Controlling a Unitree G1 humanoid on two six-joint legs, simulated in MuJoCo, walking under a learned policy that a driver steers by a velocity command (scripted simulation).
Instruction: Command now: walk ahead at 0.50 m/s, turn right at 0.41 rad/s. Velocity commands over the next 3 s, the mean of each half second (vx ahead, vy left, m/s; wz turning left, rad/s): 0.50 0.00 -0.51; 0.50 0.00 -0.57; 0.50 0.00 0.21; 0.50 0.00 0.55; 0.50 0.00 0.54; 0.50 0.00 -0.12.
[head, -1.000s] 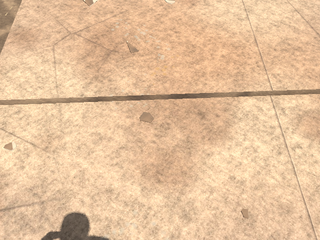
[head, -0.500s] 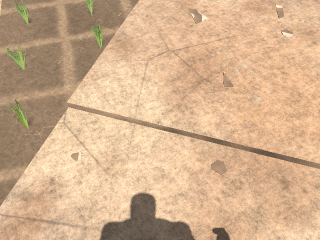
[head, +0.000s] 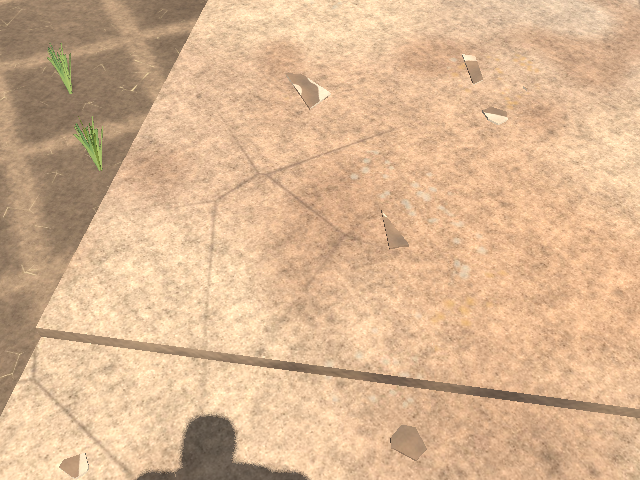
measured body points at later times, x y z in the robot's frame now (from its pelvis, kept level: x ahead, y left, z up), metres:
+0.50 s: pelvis +0.27 -0.07 +0.00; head +0.31 -0.09 +0.45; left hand +0.44 +0.18 -0.11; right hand +0.38 -0.38 -0.09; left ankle +0.40 +0.10 -0.67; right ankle +0.26 -0.14 -0.75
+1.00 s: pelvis +0.54 -0.10 +0.00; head +0.57 -0.11 +0.45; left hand +0.83 +0.02 -0.10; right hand +0.43 -0.36 -0.12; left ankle +0.58 +0.00 -0.75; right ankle +0.51 -0.27 -0.65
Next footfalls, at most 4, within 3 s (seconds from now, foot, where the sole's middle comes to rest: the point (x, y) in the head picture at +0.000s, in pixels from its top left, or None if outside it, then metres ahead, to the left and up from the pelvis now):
0.26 right None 0.30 -0.14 -0.78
0.72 left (323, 429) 0.62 -0.02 -0.78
1.18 right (495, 385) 0.69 -0.41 -0.74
1.62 left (404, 318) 0.87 -0.23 -0.74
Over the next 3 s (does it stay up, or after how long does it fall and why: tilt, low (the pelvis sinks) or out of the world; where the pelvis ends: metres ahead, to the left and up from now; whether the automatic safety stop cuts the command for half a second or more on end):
stays up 1.51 -0.32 0.03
